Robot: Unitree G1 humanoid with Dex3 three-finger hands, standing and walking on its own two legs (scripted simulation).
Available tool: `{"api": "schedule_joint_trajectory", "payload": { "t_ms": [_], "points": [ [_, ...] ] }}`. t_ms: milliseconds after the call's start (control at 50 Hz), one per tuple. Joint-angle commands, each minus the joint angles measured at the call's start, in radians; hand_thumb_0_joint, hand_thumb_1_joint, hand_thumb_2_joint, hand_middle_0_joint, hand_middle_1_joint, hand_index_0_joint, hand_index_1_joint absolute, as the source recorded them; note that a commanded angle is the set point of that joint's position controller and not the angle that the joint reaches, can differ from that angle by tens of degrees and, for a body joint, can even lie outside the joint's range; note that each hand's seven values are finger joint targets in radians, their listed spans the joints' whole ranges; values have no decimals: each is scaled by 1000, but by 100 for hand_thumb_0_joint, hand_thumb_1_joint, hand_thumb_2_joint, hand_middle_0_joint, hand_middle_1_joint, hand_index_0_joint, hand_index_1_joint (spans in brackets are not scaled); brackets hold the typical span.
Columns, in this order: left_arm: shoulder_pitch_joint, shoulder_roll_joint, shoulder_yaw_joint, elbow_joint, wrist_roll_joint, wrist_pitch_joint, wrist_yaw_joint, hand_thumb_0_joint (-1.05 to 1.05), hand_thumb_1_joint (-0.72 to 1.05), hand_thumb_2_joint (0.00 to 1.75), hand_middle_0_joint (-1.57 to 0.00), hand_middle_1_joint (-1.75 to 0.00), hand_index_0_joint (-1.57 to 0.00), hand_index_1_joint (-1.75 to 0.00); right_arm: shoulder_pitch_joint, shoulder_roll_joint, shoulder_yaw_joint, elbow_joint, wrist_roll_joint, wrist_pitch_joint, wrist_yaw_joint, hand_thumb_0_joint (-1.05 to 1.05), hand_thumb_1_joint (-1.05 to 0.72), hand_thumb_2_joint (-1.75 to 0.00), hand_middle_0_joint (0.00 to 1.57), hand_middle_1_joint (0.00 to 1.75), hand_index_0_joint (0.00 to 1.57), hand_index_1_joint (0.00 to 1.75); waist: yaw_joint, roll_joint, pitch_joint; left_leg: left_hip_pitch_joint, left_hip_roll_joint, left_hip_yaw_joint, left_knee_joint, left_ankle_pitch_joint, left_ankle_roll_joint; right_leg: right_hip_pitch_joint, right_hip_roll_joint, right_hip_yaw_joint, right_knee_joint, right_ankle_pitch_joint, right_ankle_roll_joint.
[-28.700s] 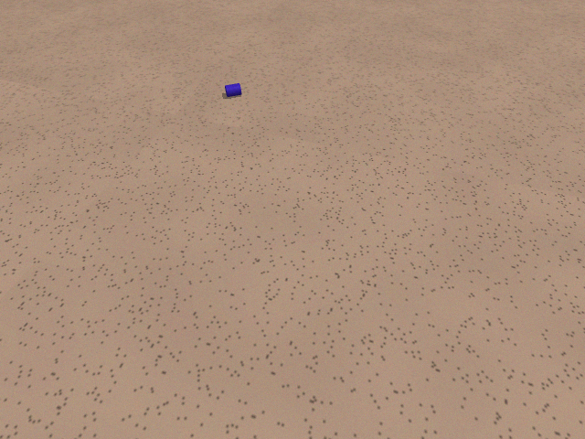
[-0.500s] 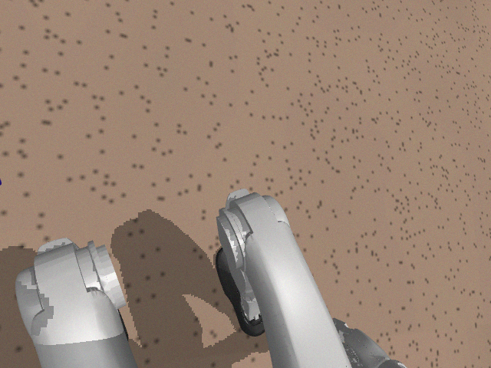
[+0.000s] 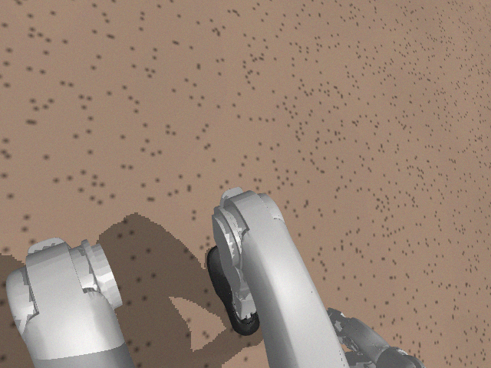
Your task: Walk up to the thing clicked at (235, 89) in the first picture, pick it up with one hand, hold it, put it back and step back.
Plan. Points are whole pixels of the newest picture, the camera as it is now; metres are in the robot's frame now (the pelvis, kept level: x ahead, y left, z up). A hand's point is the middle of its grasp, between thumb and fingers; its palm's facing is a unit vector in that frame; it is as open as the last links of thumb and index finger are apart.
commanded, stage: rest palm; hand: left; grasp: from above
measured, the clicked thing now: out of the picture +0.43 +0.34 -0.26
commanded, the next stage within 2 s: close in 0.18 s
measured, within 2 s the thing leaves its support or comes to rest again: leaves its support in 1.96 s
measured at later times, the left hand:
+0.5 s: hand out of the picture +0.42 +0.34 -0.24, palm faces -0.38 -0.23 -0.90, open 13.0 cm
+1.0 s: hand out of the picture +0.41 +0.34 -0.24, palm faces -0.38 -0.24 -0.89, open 10.0 cm
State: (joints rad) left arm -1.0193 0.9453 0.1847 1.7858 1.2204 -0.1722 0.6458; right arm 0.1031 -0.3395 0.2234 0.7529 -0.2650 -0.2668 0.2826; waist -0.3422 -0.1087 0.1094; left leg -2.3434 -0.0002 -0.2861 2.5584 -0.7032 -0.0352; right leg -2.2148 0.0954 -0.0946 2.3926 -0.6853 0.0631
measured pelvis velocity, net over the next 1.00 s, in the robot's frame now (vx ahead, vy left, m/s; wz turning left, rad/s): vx -0.01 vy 0.00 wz -0.02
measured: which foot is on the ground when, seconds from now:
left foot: down 0.00-1.00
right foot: down 0.00-1.00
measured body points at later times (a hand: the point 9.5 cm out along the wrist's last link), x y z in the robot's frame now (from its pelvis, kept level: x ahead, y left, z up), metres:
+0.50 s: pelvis +0.00 +0.00 +0.00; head +0.26 +0.13 +0.34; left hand +0.44 +0.35 -0.19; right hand +0.05 -0.25 -0.06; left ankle +0.07 +0.13 -0.27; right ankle +0.12 -0.14 -0.26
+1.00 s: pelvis -0.01 +0.00 +0.00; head +0.25 +0.13 +0.35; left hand +0.43 +0.35 -0.19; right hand +0.05 -0.26 -0.05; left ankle +0.07 +0.13 -0.27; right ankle +0.12 -0.14 -0.26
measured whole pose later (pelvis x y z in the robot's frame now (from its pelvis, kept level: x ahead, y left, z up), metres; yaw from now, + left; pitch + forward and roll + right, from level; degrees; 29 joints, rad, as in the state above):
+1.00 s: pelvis -0.01 +0.00 +0.00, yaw -1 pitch +24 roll -15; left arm -1.00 0.99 0.19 1.82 1.18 -0.18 0.68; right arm 0.09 -0.36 0.26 0.75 -0.27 -0.33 0.32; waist -0.35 -0.13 0.17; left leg -2.32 0.01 -0.31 2.57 -0.70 -0.03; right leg -2.19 0.09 -0.12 2.38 -0.66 0.08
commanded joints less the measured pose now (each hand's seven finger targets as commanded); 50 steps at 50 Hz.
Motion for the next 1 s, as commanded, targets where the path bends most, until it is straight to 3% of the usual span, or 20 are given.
{"api": "schedule_joint_trajectory", "payload": {
  "t_ms": [0,60,120,180,260,360,400,440,460,520,560,580,600,640,680,780,800,920,940,980],
  "points": [
    [-253,233,9,-87,0,2,53,0,-53,96,-10,-95,-8,-97,169,-320,-84,0,-1,-15,2,0,-89,-90,20,30,20,30,-37,480,-573,503,36,136,-289,157,31,258,12,-179,-193,212,-78],
    [-252,215,-8,-87,-3,6,60,0,-52,95,-11,-94,-9,-96,157,-325,-80,-8,-2,-24,9,0,-89,-90,20,30,20,30,-42,483,-566,499,37,130,-286,166,30,261,12,-178,-194,223,-74],
    [-243,262,28,-81,-5,9,71,0,-51,95,-12,-94,-10,-96,168,-330,-79,8,-3,-27,14,0,-89,-90,20,30,20,30,-34,506,-582,516,42,125,-285,189,27,274,15,-179,-186,241,-76],
    [-257,239,12,-76,-5,15,69,0,-49,93,-13,-93,-11,-95,169,-331,-75,4,-10,-41,26,0,-89,-90,20,30,20,30,-54,504,-574,531,43,119,-271,211,24,270,9,-185,-170,264,-72],
    [-250,263,26,-69,-13,13,69,0,-45,90,-16,-92,-15,-93,162,-340,-69,6,-8,-54,33,0,-89,-90,20,30,20,30,-52,505,-545,509,45,117,-273,181,25,266,12,-185,-178,238,-72],
    [-242,267,14,-69,-18,13,62,0,-26,77,-29,-85,-29,-84,164,-336,-60,4,-7,-67,39,0,-89,-90,20,30,20,30,-58,504,-546,504,44,123,-262,175,28,293,13,-183,-185,238,-70],
    [-211,277,33,-67,-26,10,69,0,-22,74,-31,-82,-32,-81,165,-335,-58,12,-3,-68,41,0,-89,-90,20,30,20,30,-41,499,-554,498,46,112,-271,185,25,300,12,-186,-179,242,-71],
    [-231,265,15,-75,-29,12,65,0,-20,71,-32,-82,-33,-80,172,-341,-58,8,-8,-72,44,0,-89,-90,20,30,20,30,-61,486,-565,511,47,118,-256,198,28,317,15,-187,-187,263,-66],
    [-225,289,36,-93,-29,9,72,0,-19,70,-34,-80,-35,-79,171,-349,-61,10,-5,-70,42,0,-89,-90,20,30,20,30,-44,515,-584,526,49,109,-270,211,23,318,15,-189,-180,266,-71],
    [-237,282,22,-91,-34,11,67,0,-14,66,-38,-77,-39,-75,173,-351,-59,16,-4,-79,51,0,-89,-90,20,30,20,30,-60,514,-559,526,50,110,-256,228,24,316,10,-189,-169,284,-68],
    [-214,286,33,-80,-39,11,70,0,-11,64,-40,-74,-42,-72,159,-341,-57,13,3,-78,48,0,-89,-90,20,30,20,30,-45,516,-553,516,51,112,-260,215,22,319,12,-186,-176,272,-70],
    [-223,275,22,-72,-39,12,66,0,-7,61,-43,-72,-45,-70,167,-343,-58,14,0,-81,51,0,-89,-90,20,30,20,30,-57,507,-542,506,49,118,-255,205,25,314,10,-185,-177,265,-68],
    [-202,291,44,-77,-39,9,71,0,-6,60,-43,-72,-45,-70,169,-344,-55,16,2,-79,50,0,-89,-90,20,30,20,30,-42,497,-556,503,50,111,-263,214,24,323,13,-189,-181,270,-68],
    [-200,276,29,-58,-45,11,64,0,-2,57,-46,-68,-48,-66,166,-334,-51,10,0,-79,50,0,-89,-90,20,30,20,30,-51,475,-526,473,48,120,-251,186,30,314,9,-186,-189,250,-65],
    [-181,277,34,-77,-40,12,64,0,1,54,-48,-67,-50,-65,168,-345,-66,9,3,-75,46,0,-89,-90,20,30,20,30,-35,499,-554,499,47,120,-263,214,27,321,13,-186,-187,267,-71],
    [-207,277,20,-82,-59,0,63,0,8,49,-54,-61,-56,-59,169,-356,-64,8,3,-72,41,0,-89,-90,20,30,20,30,-56,476,-543,487,48,120,-262,190,33,340,12,-182,-205,255,-70],
    [-193,283,37,-67,-58,-4,66,0,10,48,-56,-61,-58,-58,171,-350,-56,7,5,-72,38,0,-89,-90,20,30,20,30,-50,456,-551,479,49,116,-260,191,35,338,14,-187,-205,254,-68],
    [-216,251,-11,-61,-50,-11,58,0,22,41,-64,-55,-67,-52,151,-345,-57,2,3,-68,27,0,-89,-90,20,30,20,30,-64,458,-489,464,47,117,-280,103,31,288,6,-191,-209,180,-70],
    [-189,261,2,-59,-46,-13,61,0,23,39,-65,-54,-68,-51,155,-351,-59,5,-3,-63,24,0,-89,-90,20,30,20,30,-51,471,-518,478,46,119,-292,115,29,314,13,-187,-220,185,-73],
    [-212,232,-20,-67,-43,-14,55,0,27,37,-69,-51,-71,-48,153,-337,-49,1,1,-69,30,0,-88,-90,20,30,20,30,-64,462,-515,502,51,102,-280,144,25,285,6,-197,-195,214,-69]
  ]
}}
